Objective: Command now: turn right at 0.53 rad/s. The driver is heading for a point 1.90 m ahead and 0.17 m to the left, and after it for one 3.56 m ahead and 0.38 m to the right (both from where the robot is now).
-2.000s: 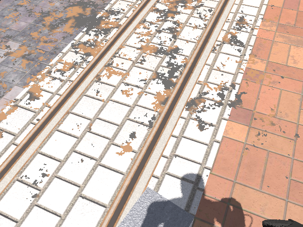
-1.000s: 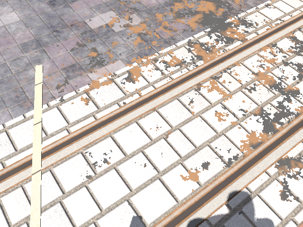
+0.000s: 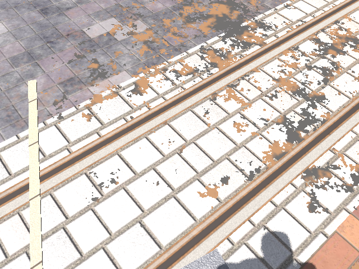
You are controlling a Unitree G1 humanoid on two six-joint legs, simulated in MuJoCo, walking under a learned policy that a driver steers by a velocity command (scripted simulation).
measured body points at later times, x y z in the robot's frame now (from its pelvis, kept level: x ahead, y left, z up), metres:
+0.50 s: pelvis +0.08 -0.07 +0.00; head +0.09 -0.09 +0.45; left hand +0.19 +0.20 -0.10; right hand +0.14 -0.36 -0.13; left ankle +0.08 +0.09 -0.67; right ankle +0.02 -0.16 -0.74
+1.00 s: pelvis +0.34 -0.02 -0.01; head +0.37 -0.01 +0.44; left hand +0.40 +0.28 -0.10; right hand +0.52 -0.26 -0.11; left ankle +0.36 +0.04 -0.74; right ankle +0.34 -0.20 -0.66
